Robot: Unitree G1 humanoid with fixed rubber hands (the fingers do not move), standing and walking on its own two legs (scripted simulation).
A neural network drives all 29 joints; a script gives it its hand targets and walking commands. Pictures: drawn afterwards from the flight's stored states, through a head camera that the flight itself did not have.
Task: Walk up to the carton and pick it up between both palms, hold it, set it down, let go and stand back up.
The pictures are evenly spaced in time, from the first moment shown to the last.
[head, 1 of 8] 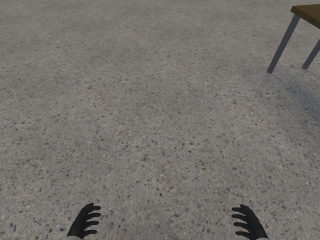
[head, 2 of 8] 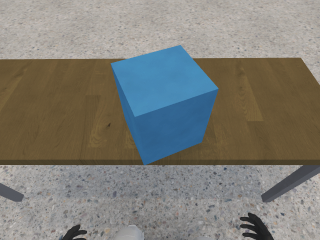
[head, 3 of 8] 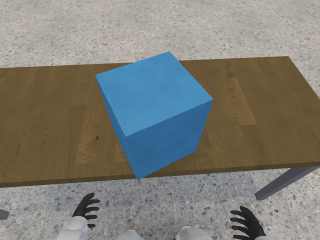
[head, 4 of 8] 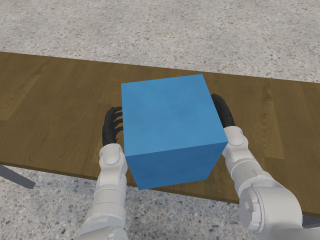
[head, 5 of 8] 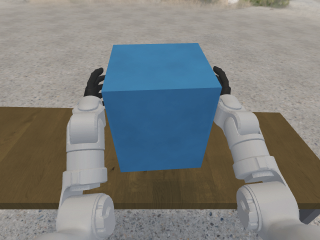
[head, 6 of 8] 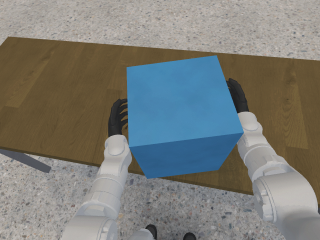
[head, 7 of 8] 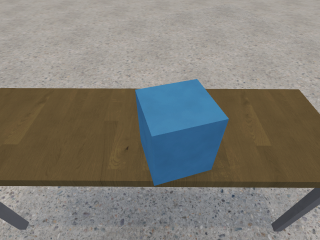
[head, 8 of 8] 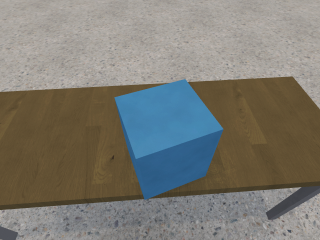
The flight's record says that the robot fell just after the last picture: no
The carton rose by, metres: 0.21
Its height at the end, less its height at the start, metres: +0.00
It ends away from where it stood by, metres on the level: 0.01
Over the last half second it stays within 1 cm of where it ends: yes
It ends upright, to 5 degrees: yes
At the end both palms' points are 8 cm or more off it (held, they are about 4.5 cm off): yes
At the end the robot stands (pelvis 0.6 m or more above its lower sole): yes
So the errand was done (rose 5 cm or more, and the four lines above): yes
